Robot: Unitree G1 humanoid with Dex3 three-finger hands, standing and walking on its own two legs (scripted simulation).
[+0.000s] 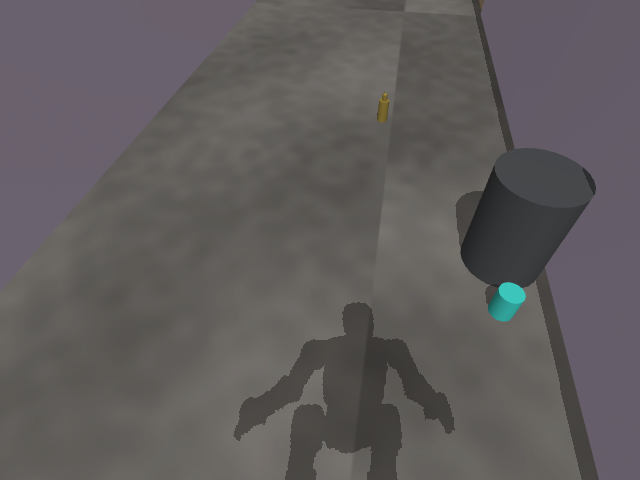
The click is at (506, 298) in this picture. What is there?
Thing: squat round
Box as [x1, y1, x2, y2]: [488, 282, 525, 321]
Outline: 509,282 503,283 499,286 488,305 488,310 490,314 496,319 503,321 511,318 525,297 523,290 519,286
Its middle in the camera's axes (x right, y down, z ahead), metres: +0.67 +0.22 +1.40
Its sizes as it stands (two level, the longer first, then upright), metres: 0.090 0.090 0.119
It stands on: the floor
